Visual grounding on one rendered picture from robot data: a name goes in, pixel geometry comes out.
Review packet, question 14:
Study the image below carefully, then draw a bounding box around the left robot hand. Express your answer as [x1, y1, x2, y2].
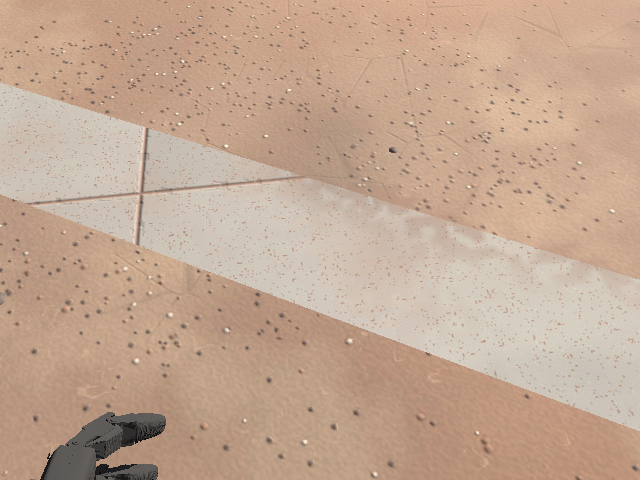
[40, 412, 166, 480]

